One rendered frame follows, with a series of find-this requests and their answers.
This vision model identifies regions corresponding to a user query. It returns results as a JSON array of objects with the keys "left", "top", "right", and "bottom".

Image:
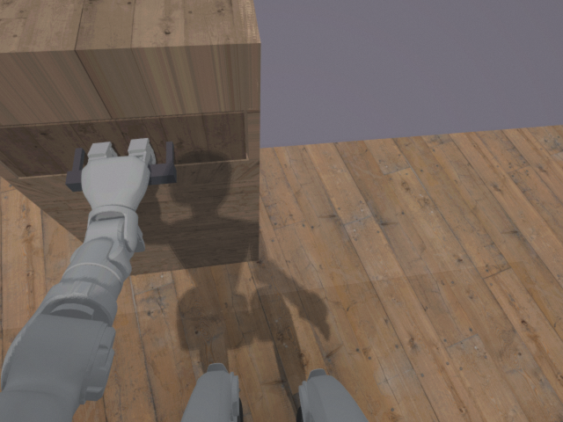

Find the right robot shin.
[{"left": 307, "top": 368, "right": 326, "bottom": 381}]

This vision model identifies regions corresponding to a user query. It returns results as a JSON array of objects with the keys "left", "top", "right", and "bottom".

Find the left robot forearm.
[{"left": 1, "top": 205, "right": 138, "bottom": 391}]

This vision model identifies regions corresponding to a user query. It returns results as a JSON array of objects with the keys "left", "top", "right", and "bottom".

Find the left robot upper arm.
[{"left": 0, "top": 314, "right": 116, "bottom": 422}]

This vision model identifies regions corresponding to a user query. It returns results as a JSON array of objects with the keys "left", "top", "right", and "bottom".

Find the handle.
[{"left": 65, "top": 142, "right": 177, "bottom": 192}]

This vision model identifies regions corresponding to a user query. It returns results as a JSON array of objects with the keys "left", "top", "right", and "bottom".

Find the drawer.
[{"left": 0, "top": 111, "right": 246, "bottom": 177}]

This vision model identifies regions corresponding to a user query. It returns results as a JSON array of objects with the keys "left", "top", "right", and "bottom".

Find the robot left hand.
[{"left": 81, "top": 138, "right": 156, "bottom": 252}]

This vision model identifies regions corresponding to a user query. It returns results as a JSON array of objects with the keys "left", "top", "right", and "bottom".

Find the right robot thigh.
[{"left": 298, "top": 375, "right": 369, "bottom": 422}]

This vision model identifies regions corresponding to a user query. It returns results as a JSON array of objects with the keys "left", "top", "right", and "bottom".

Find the cabinet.
[{"left": 0, "top": 0, "right": 260, "bottom": 276}]

